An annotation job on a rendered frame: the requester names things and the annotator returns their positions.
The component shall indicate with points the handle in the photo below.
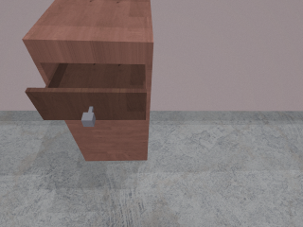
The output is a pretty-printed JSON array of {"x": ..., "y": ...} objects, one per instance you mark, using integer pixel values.
[{"x": 88, "y": 119}]

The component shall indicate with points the drawer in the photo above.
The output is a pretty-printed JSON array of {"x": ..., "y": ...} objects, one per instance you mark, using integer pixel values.
[{"x": 116, "y": 91}]

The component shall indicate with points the cabinet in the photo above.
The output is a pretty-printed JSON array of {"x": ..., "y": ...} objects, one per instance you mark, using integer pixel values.
[{"x": 103, "y": 32}]

